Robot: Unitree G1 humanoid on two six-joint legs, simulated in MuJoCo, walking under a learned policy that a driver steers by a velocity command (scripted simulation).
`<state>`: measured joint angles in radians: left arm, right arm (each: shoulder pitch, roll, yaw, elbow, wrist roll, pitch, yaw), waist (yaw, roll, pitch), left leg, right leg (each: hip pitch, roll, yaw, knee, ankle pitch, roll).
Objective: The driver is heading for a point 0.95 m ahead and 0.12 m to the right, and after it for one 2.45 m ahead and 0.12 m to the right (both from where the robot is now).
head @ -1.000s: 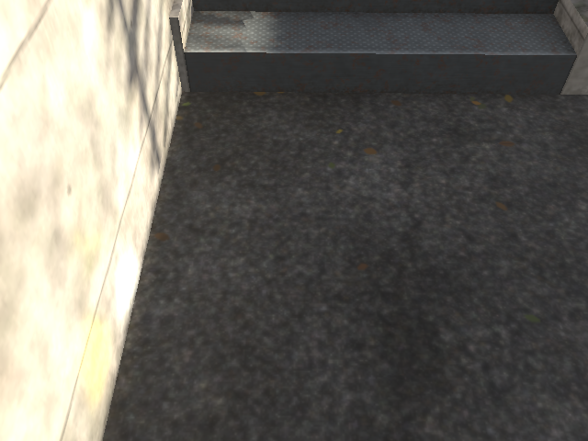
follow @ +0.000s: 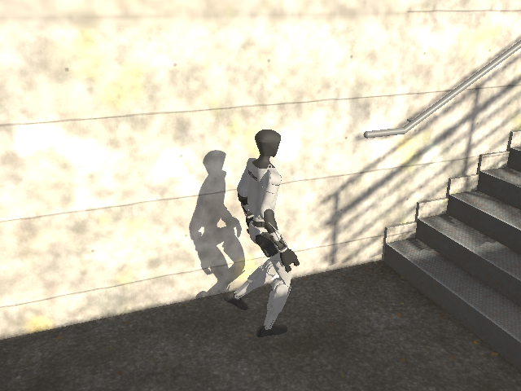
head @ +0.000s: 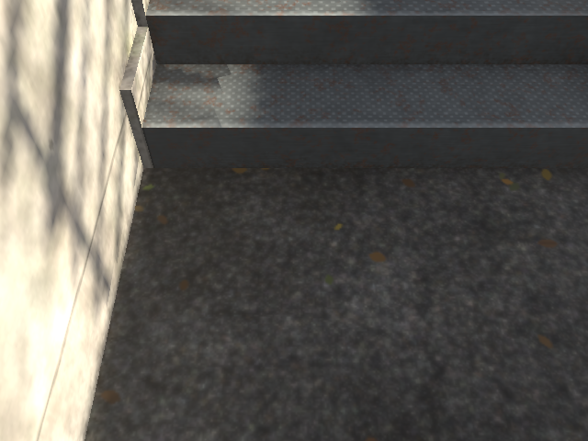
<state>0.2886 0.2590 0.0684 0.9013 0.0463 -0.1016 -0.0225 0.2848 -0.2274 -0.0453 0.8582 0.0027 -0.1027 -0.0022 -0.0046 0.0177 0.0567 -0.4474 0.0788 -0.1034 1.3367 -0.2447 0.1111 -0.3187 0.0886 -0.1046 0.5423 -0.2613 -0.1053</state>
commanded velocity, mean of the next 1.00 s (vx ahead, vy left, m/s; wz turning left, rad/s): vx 1.00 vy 0.00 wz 0.00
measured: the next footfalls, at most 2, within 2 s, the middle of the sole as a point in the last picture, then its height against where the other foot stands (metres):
left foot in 0.30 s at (289, 413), level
right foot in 0.74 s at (375, 250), level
